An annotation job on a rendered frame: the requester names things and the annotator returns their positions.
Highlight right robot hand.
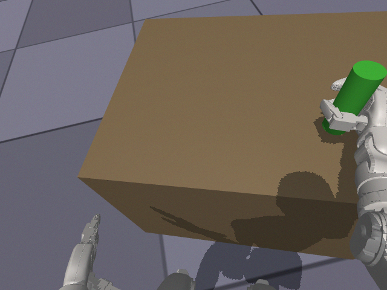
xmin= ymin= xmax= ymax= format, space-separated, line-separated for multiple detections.
xmin=320 ymin=77 xmax=387 ymax=137

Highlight right robot arm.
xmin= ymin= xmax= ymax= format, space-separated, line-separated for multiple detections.
xmin=350 ymin=126 xmax=387 ymax=290

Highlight left robot hand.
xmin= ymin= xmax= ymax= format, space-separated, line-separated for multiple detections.
xmin=63 ymin=213 xmax=120 ymax=290

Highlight can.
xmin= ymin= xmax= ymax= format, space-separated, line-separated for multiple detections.
xmin=322 ymin=60 xmax=387 ymax=135

